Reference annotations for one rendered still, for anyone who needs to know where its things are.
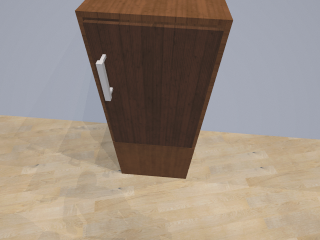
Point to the handle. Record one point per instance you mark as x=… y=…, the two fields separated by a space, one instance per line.
x=107 y=90

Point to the cupboard door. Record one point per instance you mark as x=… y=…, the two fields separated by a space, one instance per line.
x=160 y=75

